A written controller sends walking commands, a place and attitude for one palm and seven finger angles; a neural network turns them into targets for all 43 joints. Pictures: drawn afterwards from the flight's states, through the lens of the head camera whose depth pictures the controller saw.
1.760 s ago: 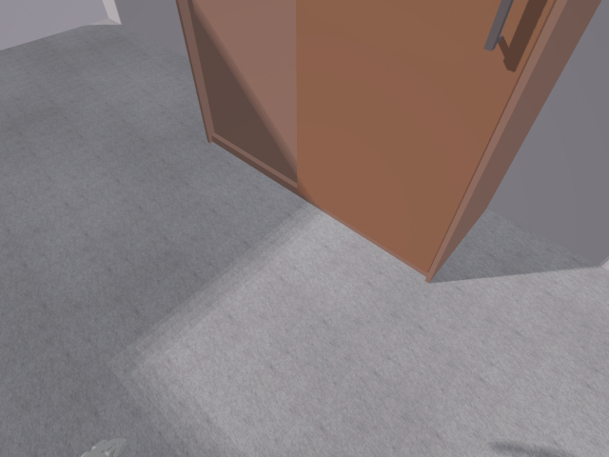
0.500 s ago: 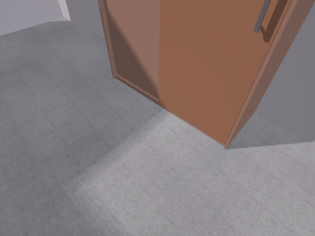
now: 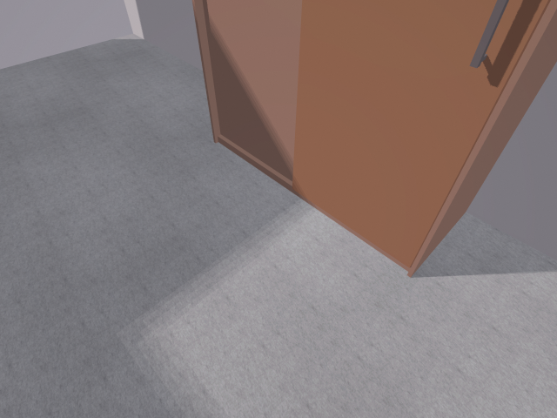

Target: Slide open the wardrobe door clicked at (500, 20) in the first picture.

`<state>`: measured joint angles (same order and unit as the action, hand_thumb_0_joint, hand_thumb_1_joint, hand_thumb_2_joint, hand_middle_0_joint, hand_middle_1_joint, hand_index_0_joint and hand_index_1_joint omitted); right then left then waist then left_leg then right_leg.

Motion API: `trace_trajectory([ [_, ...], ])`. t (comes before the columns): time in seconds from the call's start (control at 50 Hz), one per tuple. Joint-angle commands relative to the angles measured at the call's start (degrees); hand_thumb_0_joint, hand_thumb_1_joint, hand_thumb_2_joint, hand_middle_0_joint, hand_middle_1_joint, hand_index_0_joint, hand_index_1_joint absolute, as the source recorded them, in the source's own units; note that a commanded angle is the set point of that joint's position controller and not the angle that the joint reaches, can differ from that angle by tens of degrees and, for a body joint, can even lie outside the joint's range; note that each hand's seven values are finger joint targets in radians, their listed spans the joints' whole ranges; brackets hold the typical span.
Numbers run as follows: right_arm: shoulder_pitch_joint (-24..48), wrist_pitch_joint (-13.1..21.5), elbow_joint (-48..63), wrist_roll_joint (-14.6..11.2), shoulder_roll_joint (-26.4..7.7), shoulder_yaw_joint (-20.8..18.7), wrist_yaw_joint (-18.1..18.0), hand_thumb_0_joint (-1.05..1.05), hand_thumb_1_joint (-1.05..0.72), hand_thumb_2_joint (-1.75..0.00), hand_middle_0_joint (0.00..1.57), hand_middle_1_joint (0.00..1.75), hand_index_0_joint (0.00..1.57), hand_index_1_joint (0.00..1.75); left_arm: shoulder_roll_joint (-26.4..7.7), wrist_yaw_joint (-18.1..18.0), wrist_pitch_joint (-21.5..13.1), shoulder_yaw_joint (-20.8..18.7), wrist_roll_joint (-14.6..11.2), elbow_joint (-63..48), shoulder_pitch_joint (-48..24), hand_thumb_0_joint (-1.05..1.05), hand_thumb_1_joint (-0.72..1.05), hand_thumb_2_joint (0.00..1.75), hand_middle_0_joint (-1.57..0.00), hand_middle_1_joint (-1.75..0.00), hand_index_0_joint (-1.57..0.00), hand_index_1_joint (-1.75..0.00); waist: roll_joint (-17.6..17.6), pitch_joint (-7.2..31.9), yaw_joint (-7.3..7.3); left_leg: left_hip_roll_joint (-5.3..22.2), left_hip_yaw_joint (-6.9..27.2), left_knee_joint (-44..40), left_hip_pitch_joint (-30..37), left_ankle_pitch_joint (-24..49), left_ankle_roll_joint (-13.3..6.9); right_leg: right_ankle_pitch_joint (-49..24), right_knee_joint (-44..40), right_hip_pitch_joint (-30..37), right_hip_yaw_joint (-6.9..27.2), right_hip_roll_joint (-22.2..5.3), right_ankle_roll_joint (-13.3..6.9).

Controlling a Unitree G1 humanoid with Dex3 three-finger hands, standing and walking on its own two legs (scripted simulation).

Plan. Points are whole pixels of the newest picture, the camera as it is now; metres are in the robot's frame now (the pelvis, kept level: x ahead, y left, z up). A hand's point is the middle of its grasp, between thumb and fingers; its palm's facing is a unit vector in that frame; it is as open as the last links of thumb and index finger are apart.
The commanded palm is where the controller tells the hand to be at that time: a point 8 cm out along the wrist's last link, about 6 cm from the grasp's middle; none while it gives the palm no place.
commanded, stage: walk to a spot facing it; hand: right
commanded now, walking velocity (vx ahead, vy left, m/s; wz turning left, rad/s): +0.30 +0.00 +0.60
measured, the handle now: (501, 10) +0.88 -0.46 +0.25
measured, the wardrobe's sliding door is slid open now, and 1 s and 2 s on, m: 0.00 0.00 0.00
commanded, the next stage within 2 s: turn to face it in 1.44 s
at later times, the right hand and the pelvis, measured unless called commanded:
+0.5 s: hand out of the picture +0.13 -0.22 -0.19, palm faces -0.12 +0.98 -0.16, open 7.4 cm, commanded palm none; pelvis +0.16 -0.03 -0.01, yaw +15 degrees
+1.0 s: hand (291, 229) +0.57 -0.01 -0.15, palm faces -0.65 +0.74 -0.19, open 7.4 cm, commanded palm none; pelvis +0.32 +0.03 -0.01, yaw +35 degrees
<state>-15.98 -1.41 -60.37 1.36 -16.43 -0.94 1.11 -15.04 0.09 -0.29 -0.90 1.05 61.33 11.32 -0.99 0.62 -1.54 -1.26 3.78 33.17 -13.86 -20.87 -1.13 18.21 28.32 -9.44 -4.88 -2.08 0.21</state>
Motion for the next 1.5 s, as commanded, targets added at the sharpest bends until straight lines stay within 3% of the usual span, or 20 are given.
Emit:
trace_trajectory([
  [0.0,2.19,1.94,7.17,0.04,-2.83,-2.42,0.89,0.00,-0.90,-0.90,0.20,0.30,0.20,0.30,-11.68,-0.99,-1.91,-3.92,0.08,-3.72,3.02,0.00,0.90,0.90,-0.20,-0.30,-0.20,-0.30,9.60,-6.31,1.86,2.38,-4.93,7.42,-12.20,-6.15,0.43,5.37,-11.15,2.25,13.65,-18.23,-9.56],
  [0.04,-5.72,2.55,4.92,0.24,-1.82,-2.91,0.95,0.00,-0.90,-0.90,0.20,0.30,0.20,0.30,-10.08,-0.92,-1.89,-3.61,0.16,-4.51,0.29,0.00,0.90,0.90,-0.20,-0.30,-0.20,-0.30,4.98,-4.50,-2.36,1.29,-6.17,-2.41,1.48,0.32,-0.56,0.47,2.57,-5.88,4.73,-13.62,-5.44],
  [0.08,-18.90,3.93,1.53,-0.10,-10.95,-4.82,-0.66,0.00,-0.90,-0.90,0.20,0.30,0.20,0.30,-3.73,-0.07,-2.53,-2.08,-0.27,-10.21,-6.43,0.00,0.90,0.90,-0.20,-0.30,-0.20,-0.30,-20.00,-3.84,-6.87,21.58,32.02,-20.58,17.78,5.84,-10.73,17.28,34.36,-33.19,-4.02,-0.23,1.10],
  [0.1,-20.08,4.26,1.49,-0.57,-9.29,-4.54,-1.58,0.00,-0.90,-0.90,0.20,0.30,0.20,0.30,-5.60,-0.32,-2.94,-2.39,-0.07,-11.08,-9.65,0.00,0.90,0.90,-0.20,-0.30,-0.20,-0.30,-12.69,-5.07,-7.27,21.53,33.86,-20.88,16.22,10.02,-13.10,13.06,38.01,-35.10,3.58,-2.54,0.54],
  [0.22,-11.59,5.20,3.48,0.23,-4.35,-3.76,-1.88,0.00,-0.90,-0.90,0.20,0.30,0.20,0.30,-0.71,0.66,-2.09,-3.06,-0.01,-10.20,-6.55,0.00,0.90,0.90,-0.20,-0.30,-0.20,-0.30,-4.25,-5.64,-0.40,14.60,16.53,-19.68,6.08,15.48,-11.26,0.16,31.16,-27.93,2.19,-4.79,2.98],
  [0.42,-6.85,4.42,4.66,0.18,-4.80,-5.55,-1.80,0.00,-0.90,-0.90,0.20,0.30,0.20,0.30,-1.81,-0.02,-3.79,-4.15,-0.60,-10.80,1.34,0.00,0.90,0.90,-0.20,-0.30,-0.20,-0.30,-5.74,-1.26,4.04,7.67,11.42,-6.71,-2.13,18.82,-5.45,-6.04,1.37,1.48,0.01,-0.08,1.58],
  [0.44,-6.90,4.34,5.39,-0.18,-2.45,-5.45,-1.45,0.00,-0.90,-0.90,0.20,0.30,0.20,0.30,-5.72,-1.08,-4.11,-5.03,-0.30,-8.27,9.86,0.00,0.90,0.90,-0.20,-0.30,-0.20,-0.30,1.16,3.37,7.23,4.12,8.93,5.65,-9.09,17.30,-3.99,-3.79,-0.82,15.59,4.17,-4.90,0.53],
  [0.46,-8.75,4.09,6.67,-0.94,1.52,-5.13,-0.61,0.00,-0.90,-0.90,0.20,0.30,0.20,0.30,-12.86,-1.49,-4.46,-6.61,0.79,-6.79,17.37,0.00,0.90,0.90,-0.20,-0.30,-0.20,-0.30,20.83,9.65,8.72,-3.35,-0.59,26.56,-20.61,-9.20,-0.54,1.21,-7.01,24.27,27.52,-24.09,-5.00],
  [0.48,-5.93,4.45,8.37,-0.58,1.20,-4.94,-0.37,0.00,-0.90,-0.90,0.20,0.30,0.20,0.30,-12.53,-1.41,-3.85,-5.76,0.43,-6.88,18.08,0.00,0.90,0.90,-0.20,-0.30,-0.20,-0.30,15.50,6.89,8.33,-1.63,0.03,36.56,-23.72,-12.28,-0.64,6.74,-13.94,17.80,35.62,-29.11,-9.01],
  [0.58,-2.90,1.72,7.88,0.91,2.48,-4.97,1.65,0.00,-0.90,-0.90,0.20,0.30,0.20,0.30,-1.15,-1.46,-5.02,-3.02,0.33,-8.45,3.63,0.00,0.90,0.90,-0.20,-0.30,-0.20,-0.30,10.72,-6.07,0.36,7.43,-3.18,40.49,-22.44,5.35,0.83,4.54,-18.08,-5.95,9.50,-18.85,-4.52],
  [0.74,8.01,0.14,12.45,1.09,3.09,-4.20,2.42,0.00,-0.90,-0.90,0.20,0.30,0.20,0.30,-2.42,-1.40,-5.64,-3.47,0.15,-5.62,10.85,0.00,0.90,0.90,-0.20,-0.30,-0.20,-0.30,5.53,-5.22,2.10,9.36,-5.57,25.80,-28.79,13.07,3.12,-10.47,-18.31,5.53,-2.18,-19.25,-6.96],
  [0.9,18.07,1.02,15.37,0.57,2.60,-3.39,2.35,0.00,-0.90,-0.90,0.20,0.30,0.20,0.30,-5.21,-0.95,-4.12,-3.69,1.00,-4.17,15.14,0.00,0.90,0.90,-0.20,-0.30,-0.20,-0.30,7.78,-6.04,5.10,5.00,-11.35,6.90,-18.63,7.62,0.07,-25.90,-10.94,10.04,-10.46,-20.16,-5.17],
  [0.96,5.51,2.32,11.86,0.67,-0.50,-4.38,1.85,0.00,-0.90,-0.90,0.20,0.30,0.20,0.30,-7.21,-0.71,-3.60,-4.01,0.58,-5.55,13.62,0.00,0.90,0.90,-0.20,-0.30,-0.20,-0.30,7.36,2.27,-1.66,-0.82,-15.68,-1.34,1.41,5.82,-3.01,-45.85,11.98,8.39,-15.60,-17.79,-2.08],
  [0.98,-3.35,3.21,9.30,0.83,-6.32,-5.77,1.31,0.00,-0.90,-0.90,0.20,0.30,0.20,0.30,-5.81,0.09,-3.34,-3.57,-0.34,-6.72,14.00,0.00,0.90,0.90,-0.20,-0.30,-0.20,-0.30,-0.01,9.38,-5.60,5.74,-7.11,-3.36,22.54,10.34,-5.99,-32.56,28.44,-7.43,-15.73,-15.71,0.59],
  [1.0,-10.16,3.75,8.11,0.01,-14.06,-7.58,0.25,0.00,-0.90,-0.90,0.20,0.30,0.20,0.30,-1.38,0.00,-3.50,-2.58,-0.95,-9.79,14.02,0.00,0.90,0.90,-0.20,-0.30,-0.20,-0.30,-12.68,17.27,-6.50,25.08,25.04,-7.35,37.09,23.67,-13.66,15.12,48.44,-28.42,-11.60,-5.39,4.63],
  [1.02,-11.08,3.04,7.71,-1.36,-15.35,-7.81,-0.64,0.00,-0.90,-0.90,0.20,0.30,0.20,0.30,-3.37,-0.94,-3.49,-2.95,-0.89,-11.45,7.52,0.00,0.90,0.90,-0.20,-0.30,-0.20,-0.30,-6.45,14.62,-7.38,27.34,27.87,-10.53,31.91,32.34,-16.19,16.21,53.99,-32.44,-1.85,-5.89,3.34],
  [1.14,5.92,3.92,11.45,0.01,-5.91,-5.22,-1.51,0.00,-0.90,-0.90,0.20,0.30,0.20,0.30,-0.80,-0.79,-0.79,-3.22,0.51,-9.10,9.52,0.00,0.90,0.90,-0.20,-0.30,-0.20,-0.30,-4.00,0.86,4.16,14.32,5.65,-14.92,-1.88,24.25,-9.73,2.52,36.93,-20.27,1.28,-8.77,4.91],
  [1.34,4.50,1.86,11.89,-0.46,-4.94,-5.87,-1.00,0.00,-0.90,-0.90,0.20,0.30,0.20,0.30,-2.53,-1.42,-2.26,-3.38,-0.25,-11.40,6.31,0.00,0.90,0.90,-0.20,-0.30,-0.20,-0.30,-4.21,3.07,4.63,7.44,8.72,-2.55,-7.36,17.07,-4.47,-7.26,-0.41,2.21,-0.86,-2.41,4.06],
  [1.38,0.99,1.38,13.71,-1.00,0.92,-4.69,-0.29,0.00,-0.90,-0.90,0.20,0.30,0.20,0.30,-12.77,-1.55,-2.11,-5.01,0.73,-11.32,11.81,0.00,0.90,0.90,-0.20,-0.30,-0.20,-0.30,20.69,6.35,5.69,-2.71,-4.39,24.98,-23.09,-17.53,2.23,-12.24,-10.92,13.23,24.65,-28.27,-6.11],
  [1.48,1.64,0.11,11.56,0.19,-0.65,-5.37,0.88,0.00,-0.90,-0.90,0.20,0.30,0.20,0.30,-5.11,-1.86,-2.22,-2.90,0.46,-13.10,0.94,0.00,0.90,0.90,-0.20,-0.30,-0.20,-0.30,9.85,-1.92,1.76,5.06,-4.30,38.16,-20.70,-2.87,4.10,-21.59,-11.22,-0.40,6.21,-20.11,-5.32],
])
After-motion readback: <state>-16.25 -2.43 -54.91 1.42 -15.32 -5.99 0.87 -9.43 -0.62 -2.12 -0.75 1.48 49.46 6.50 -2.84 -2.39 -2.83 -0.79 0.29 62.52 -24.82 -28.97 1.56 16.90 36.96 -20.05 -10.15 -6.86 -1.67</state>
